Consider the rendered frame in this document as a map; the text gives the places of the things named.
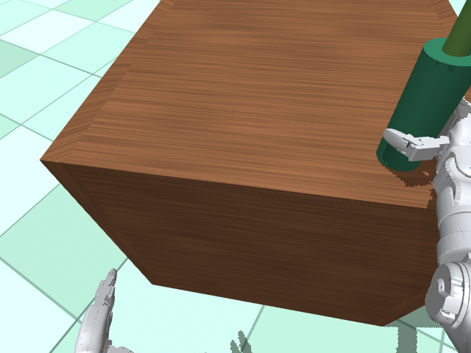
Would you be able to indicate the bottle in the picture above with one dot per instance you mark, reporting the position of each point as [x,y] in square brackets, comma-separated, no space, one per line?
[438,82]

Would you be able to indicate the right robot arm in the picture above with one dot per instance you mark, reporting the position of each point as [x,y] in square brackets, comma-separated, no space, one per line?
[448,300]

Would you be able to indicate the left robot hand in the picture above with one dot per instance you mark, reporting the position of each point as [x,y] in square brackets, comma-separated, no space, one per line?
[94,330]

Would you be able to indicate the right robot hand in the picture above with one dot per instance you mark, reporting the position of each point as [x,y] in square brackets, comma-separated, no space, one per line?
[456,132]

